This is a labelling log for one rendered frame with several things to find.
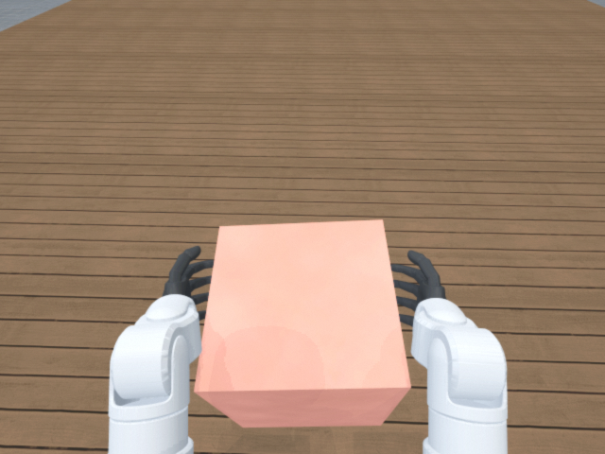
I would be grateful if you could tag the robot right forearm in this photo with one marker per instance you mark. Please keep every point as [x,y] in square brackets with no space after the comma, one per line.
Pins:
[466,381]

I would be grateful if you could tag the robot left hand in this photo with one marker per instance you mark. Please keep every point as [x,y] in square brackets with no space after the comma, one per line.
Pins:
[180,274]

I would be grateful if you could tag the robot left forearm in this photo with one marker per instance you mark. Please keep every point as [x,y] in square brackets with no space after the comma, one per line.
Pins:
[149,380]

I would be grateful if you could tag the robot right hand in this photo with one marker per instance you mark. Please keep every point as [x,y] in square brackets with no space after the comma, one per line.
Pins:
[428,279]

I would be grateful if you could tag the carton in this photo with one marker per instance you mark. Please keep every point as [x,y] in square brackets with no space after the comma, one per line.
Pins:
[302,327]

